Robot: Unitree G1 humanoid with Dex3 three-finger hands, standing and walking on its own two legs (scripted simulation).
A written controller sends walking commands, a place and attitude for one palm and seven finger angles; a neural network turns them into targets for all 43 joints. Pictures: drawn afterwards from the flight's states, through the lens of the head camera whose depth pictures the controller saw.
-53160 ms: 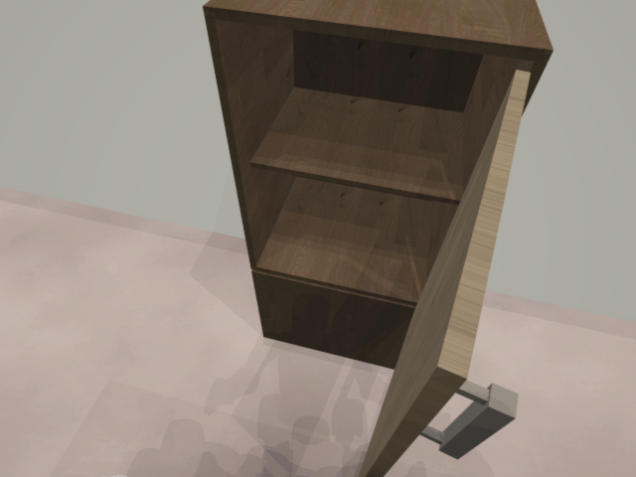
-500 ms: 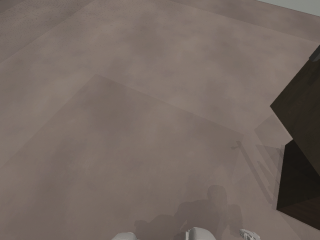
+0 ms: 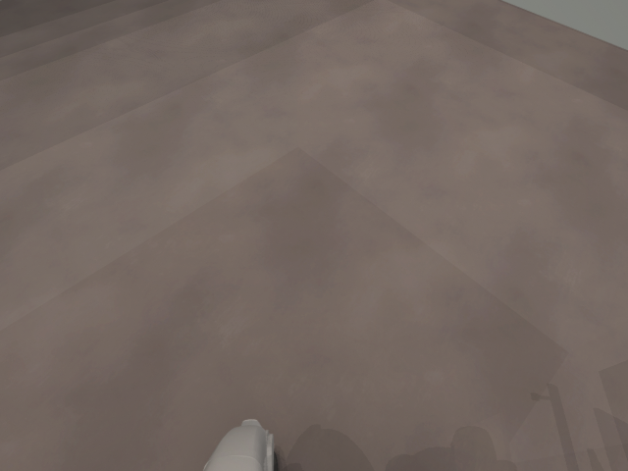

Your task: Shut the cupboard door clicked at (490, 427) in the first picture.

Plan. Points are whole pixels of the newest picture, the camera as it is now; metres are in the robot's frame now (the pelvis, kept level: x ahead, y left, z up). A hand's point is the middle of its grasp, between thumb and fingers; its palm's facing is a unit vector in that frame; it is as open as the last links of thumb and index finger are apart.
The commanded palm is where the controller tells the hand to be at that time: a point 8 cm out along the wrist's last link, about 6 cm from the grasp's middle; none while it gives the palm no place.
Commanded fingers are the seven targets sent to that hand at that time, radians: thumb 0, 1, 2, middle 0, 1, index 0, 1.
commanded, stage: walk to a spot facing it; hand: left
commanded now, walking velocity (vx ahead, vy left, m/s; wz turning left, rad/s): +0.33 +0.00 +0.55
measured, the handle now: out of the picture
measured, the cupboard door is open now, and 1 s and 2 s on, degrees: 41 41 41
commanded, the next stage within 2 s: turn to face it in 0.34 s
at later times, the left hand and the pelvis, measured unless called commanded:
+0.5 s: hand (186, 338) +0.31 +0.23 -0.14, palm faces +0.13 -0.96 -0.23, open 7.4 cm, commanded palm none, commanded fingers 0.00 0.90 0.90 -0.20 -0.30 -0.20 -0.30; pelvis +0.20 +0.02 -0.01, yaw +9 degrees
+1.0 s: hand (187, 330) +0.34 +0.24 -0.18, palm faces +0.05 -0.98 -0.19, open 7.3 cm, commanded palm none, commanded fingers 0.00 0.90 0.90 -0.20 -0.30 -0.20 -0.30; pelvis +0.31 +0.05 -0.01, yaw -3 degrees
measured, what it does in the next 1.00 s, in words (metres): walks ahead: left foot, then right foot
